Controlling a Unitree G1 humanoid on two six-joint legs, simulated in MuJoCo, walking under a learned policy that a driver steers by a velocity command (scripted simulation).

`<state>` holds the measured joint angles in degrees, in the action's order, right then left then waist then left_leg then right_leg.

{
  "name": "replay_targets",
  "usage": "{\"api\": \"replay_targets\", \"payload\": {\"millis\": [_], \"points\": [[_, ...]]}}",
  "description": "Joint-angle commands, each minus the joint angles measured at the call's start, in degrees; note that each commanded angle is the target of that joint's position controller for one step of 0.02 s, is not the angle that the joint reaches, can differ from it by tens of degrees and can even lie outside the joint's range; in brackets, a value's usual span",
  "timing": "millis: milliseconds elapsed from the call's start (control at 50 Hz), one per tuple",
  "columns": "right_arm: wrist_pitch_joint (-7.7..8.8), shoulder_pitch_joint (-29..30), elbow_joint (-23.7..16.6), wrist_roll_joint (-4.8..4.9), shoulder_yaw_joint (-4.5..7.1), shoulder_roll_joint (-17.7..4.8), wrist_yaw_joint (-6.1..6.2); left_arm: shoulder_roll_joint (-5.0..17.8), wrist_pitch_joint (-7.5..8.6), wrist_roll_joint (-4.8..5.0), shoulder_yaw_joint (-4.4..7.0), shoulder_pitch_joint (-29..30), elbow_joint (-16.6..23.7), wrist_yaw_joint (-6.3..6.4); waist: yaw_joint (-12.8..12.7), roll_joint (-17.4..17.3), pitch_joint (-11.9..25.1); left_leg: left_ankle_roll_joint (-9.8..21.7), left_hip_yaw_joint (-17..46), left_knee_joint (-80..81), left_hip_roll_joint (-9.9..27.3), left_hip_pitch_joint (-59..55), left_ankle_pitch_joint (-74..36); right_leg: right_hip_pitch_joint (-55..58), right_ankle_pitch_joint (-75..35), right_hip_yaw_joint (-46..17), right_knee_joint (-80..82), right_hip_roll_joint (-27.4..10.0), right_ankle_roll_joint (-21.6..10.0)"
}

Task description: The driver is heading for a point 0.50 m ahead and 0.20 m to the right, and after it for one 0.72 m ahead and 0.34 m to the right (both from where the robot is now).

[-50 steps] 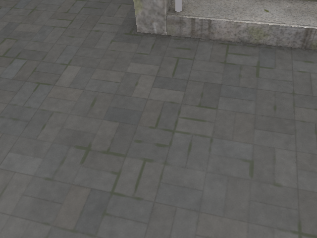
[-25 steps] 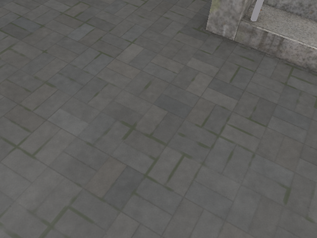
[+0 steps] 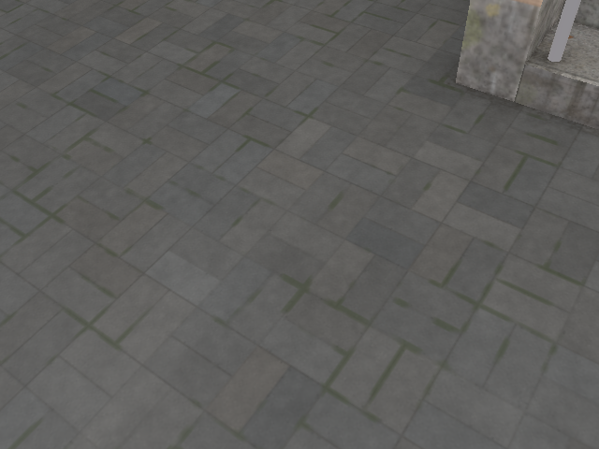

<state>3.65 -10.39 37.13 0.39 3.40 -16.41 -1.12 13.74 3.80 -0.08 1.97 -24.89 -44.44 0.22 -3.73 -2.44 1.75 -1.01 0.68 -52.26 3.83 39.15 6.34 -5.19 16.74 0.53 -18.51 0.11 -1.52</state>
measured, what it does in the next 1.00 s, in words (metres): walks ahead, turning right: left foot, then right foot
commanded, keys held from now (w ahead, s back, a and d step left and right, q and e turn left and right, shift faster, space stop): w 0.08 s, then w+e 0.92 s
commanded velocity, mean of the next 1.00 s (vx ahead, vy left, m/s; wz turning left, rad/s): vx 0.49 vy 0.00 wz -0.40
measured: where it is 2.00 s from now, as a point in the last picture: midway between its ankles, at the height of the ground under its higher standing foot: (429, 334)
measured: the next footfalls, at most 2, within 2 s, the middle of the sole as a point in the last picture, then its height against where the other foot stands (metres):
left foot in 0.18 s outside the picture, level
right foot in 0.70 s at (418, 441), level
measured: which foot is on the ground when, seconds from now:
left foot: up 0.00-0.16, down 0.18-0.70, up 0.72-1.00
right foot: down 0.00-0.18, up 0.20-0.68, down 0.70-1.00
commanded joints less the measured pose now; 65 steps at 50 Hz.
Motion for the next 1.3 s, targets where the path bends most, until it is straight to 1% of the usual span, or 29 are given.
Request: {"api": "replay_targets", "payload": {"millis": [20,120,160,180,200,220,240,260,280,300,400,520,620,660,700,720,740,760,780,820,900,1000,1120,1160,1200,1220,1240,1260,1300], "points": [[1.49,11.1,-5.8,0.43,-0.83,0.0,-0.75,10.8,0.69,0.8,2.62,2.1,3.0,0.4,-1.3,8.2,-5.0,-0.5,-2.2,11.6,-1.4,-1.2,-6.0,-2.5,-13.1,-6.4,8.9,-10.5,-8.8],[2.1,14.4,-7.6,1.31,-0.13,-2.5,-2.28,12.6,-0.34,1.96,3.08,-0.6,1.0,0.29,-0.7,9.2,-6.0,2.6,-1.6,21.1,-3.0,-6.8,-2.4,2.9,-19.7,-9.5,5.6,-14.7,-8.4],[2.31,5.8,-5.7,0.87,1.53,-5.6,-1.78,13.8,-0.83,2.01,3.38,1.0,1.0,0.55,5.0,9.3,-1.0,5.0,-3.0,24.6,-5.5,-20.2,-0.7,2.9,-36.6,-7.6,-4.1,-13.0,-6.5],[2.15,-3.3,-3.6,0.49,2.88,-8.4,-1.03,12.3,-0.7,1.49,2.82,1.3,1.5,0.55,9.4,8.5,5.4,6.7,-1.7,23.5,-3.6,-34.9,-2.3,-2.9,-37.7,-5.4,-15.2,-10.1,-4.7],[1.63,-15.0,-2.4,-0.66,4.16,-13.4,0.08,7.4,-0.28,-0.59,1.09,1.3,3.8,0.43,13.2,-0.1,16.5,10.3,13.2,20.7,10.6,-54.0,-3.1,-16.2,-17.0,-3.0,-35.6,-5.6,-2.3],[1.46,-15.6,-1.6,-1.43,3.97,-15.0,-0.3,2.8,0.75,1.26,-0.15,-5.9,4.3,0.24,8.8,-16.3,24.7,17.7,39.0,29.6,21.4,-65.3,12.2,-32.9,16.5,-6.6,-52.3,2.0,0.2],[1.27,-13.7,-2.1,-0.91,2.78,-9.3,-0.15,9.3,1.11,2.87,1.62,-1.3,3.7,0.2,10.8,-9.8,18.0,15.6,37.3,33.4,19.3,-59.9,17.7,-38.6,13.8,-9.8,-58.0,-0.9,0.5],[1.23,-10.1,-1.9,-0.34,1.99,-7.0,0.17,11.1,1.09,3.24,2.32,4.2,5.3,0.11,10.2,-6.7,9.6,13.7,27.7,34.1,17.7,-52.1,14.9,-41.0,8.4,-7.6,-58.3,-3.2,0.4],[1.37,-6.7,-1.8,-0.41,1.48,-5.6,0.12,10.1,0.95,2.39,2.18,6.8,5.9,0.33,8.2,-2.0,5.7,12.8,22.1,35.5,15.4,-44.2,8.9,-38.8,3.9,-6.8,-56.5,-5.4,0.5],[1.63,-4.0,-1.6,-0.7,1.22,-4.2,-0.11,9.6,0.5,1.62,2.46,7.6,6.1,0.31,6.3,-2.3,2.5,12.5,17.1,37.4,13.0,-38.2,5.0,-37.0,1.0,-6.8,-54.2,-6.8,0.8],[3.51,-0.9,1.3,-1.15,1.8,-3.9,0.34,6.1,-2.24,1.65,2.37,7.1,6.0,0.25,2.4,-1.9,-2.7,12.2,3.6,43.8,11.2,-29.1,-6.3,-35.1,-5.2,-7.5,-50.2,-8.2,2.4],[2.76,-3.0,4.1,-0.97,2.6,-6.9,1.56,4.3,-1.41,1.19,1.39,18.0,9.0,-1.65,5.7,0.3,-5.9,10.3,-7.1,44.1,9.6,-32.1,-10.3,-35.0,-20.0,-3.1,-29.8,-7.1,1.8],[0.94,-6.4,6.3,0.74,3.73,-10.2,1.8,5.3,-1.39,1.38,1.5,24.4,13.0,-3.54,7.4,0.3,-7.3,8.9,-9.8,39.8,12.8,-42.4,-18.3,-35.6,-13.4,1.1,-20.3,-5.4,-1.9],[0.16,-5.9,6.3,1.21,4.27,-12.2,2.09,7.4,-1.81,1.17,2.65,21.5,13.4,-3.66,4.8,-2.1,-3.7,7.6,-11.7,32.0,12.6,-44.6,-37.8,-28.4,-7.3,4.8,-19.7,-1.3,-4.3],[-0.63,-4.7,5.9,1.67,4.01,-12.0,2.35,12.1,-2.3,1.46,5.6,6.0,10.0,-2.87,-4.0,-1.5,4.5,5.1,-14.2,11.0,9.4,-39.2,-44.7,-6.9,-8.6,6.6,-15.0,4.2,-8.0],[-0.18,-6.4,4.7,-0.03,2.6,-8.2,2.48,17.3,-2.93,1.66,7.36,-1.8,8.5,-1.64,-6.0,6.4,9.6,2.3,-14.2,-7.9,6.3,-23.8,-20.8,10.7,-11.2,-7.0,-14.5,-3.7,-11.4],[1.43,-11.1,1.4,-1.38,0.29,-1.2,1.67,21.9,-2.07,1.76,7.37,1.8,9.7,-1.79,1.8,19.0,15.8,-0.7,-4.8,-26.3,-6.3,-0.6,27.9,25.7,2.2,-41.7,-5.5,-16.5,-22.2],[3.38,-4.1,0.7,0.7,1.19,-7.1,0.89,16.6,-1.27,1.43,6.0,0.4,11.3,-2.21,-3.4,11.4,19.8,0.4,5.6,-30.2,-4.8,5.1,26.3,27.4,7.0,-47.8,1.4,-18.4,-21.6],[4.19,0.2,-0.8,2.3,1.54,-8.6,0.6,14.0,-0.58,0.98,5.23,2.4,10.7,-2.27,-3.0,9.0,11.5,1.4,4.9,-28.3,-2.7,8.7,20.6,21.6,3.2,-40.1,2.2,-17.2,-19.0],[4.56,0.9,-0.2,-0.15,1.37,-7.6,1.52,11.1,-0.18,0.95,4.29,9.2,11.5,-2.01,2.0,2.4,3.7,1.6,4.6,-18.7,1.7,2.9,13.1,5.5,-10.5,-27.9,1.8,-12.6,-15.9],[2.15,-0.5,0.5,-1.32,1.31,-6.2,1.56,10.3,0.39,0.59,3.78,10.8,11.4,-0.96,4.9,3.7,1.7,-1.1,3.6,-10.3,2.5,-2.8,8.7,-5.0,-22.6,-20.2,4.6,-9.2,-15.9],[2.17,10.9,-1.6,-1.09,-0.21,-3.5,0.71,12.1,-0.62,1.34,4.35,6.8,9.1,1.03,1.3,6.0,-1.4,-3.4,2.9,11.8,-1.3,-5.0,-8.3,-7.6,-17.8,-15.4,4.8,-4.8,-12.1],[3.33,15.8,-3.1,-0.13,0.47,-5.3,-0.41,11.1,-1.27,1.83,4.25,2.6,6.7,0.92,-0.9,8.2,-1.5,-1.2,4.0,23.6,-4.3,-10.2,-8.9,-2.9,-12.4,-22.4,-1.9,-6.9,-10.1],[3.97,13.1,-2.8,0.18,1.39,-6.9,-0.51,11.8,-1.75,1.56,4.59,4.3,7.0,1.12,1.4,10.3,-1.6,0.5,3.9,24.8,-4.6,-13.7,-3.0,-1.5,-14.7,-25.4,-5.3,-7.7,-9.3],[4.62,1.8,-0.7,-1.11,2.96,-9.7,0.07,8.4,-1.82,1.01,3.45,6.4,8.2,0.95,7.3,9.3,5.6,4.7,5.0,26.7,-0.8,-31.1,-6.0,-4.4,-21.7,-21.5,-19.4,-2.8,-5.8],[4.54,-6.0,-0.4,-2.36,3.85,-13.6,0.35,5.4,-1.65,-0.23,2.42,3.3,9.4,1.18,8.0,0.0,14.9,9.9,17.2,23.2,10.6,-48.7,-14.4,-14.9,-7.4,-15.8,-36.8,2.8,-2.3],[3.61,-8.3,1.9,-2.27,4.16,-14.8,-0.27,4.9,-1.36,1.41,1.94,-4.8,9.4,1.28,4.7,-18.8,19.8,18.9,41.7,29.1,20.6,-60.1,-11.8,-31.8,20.3,-12.2,-52.3,8.2,1.3],[3.24,-6.3,0.3,-0.65,2.85,-9.0,-0.29,10.5,-1.57,1.75,3.01,-3.3,7.7,1.54,5.8,-10.0,15.0,17.5,40.7,30.5,19.7,-56.0,-7.6,-35.7,18.0,-14.6,-58.4,4.1,2.5],[2.26,-0.5,-0.6,-0.99,1.05,-4.6,-0.06,12.1,-2.48,0.61,3.64,7.0,9.3,1.73,6.2,-0.1,5.1,14.9,23.1,30.0,14.8,-41.6,-23.6,-34.1,11.7,-11.0,-58.3,1.4,3.9]]}}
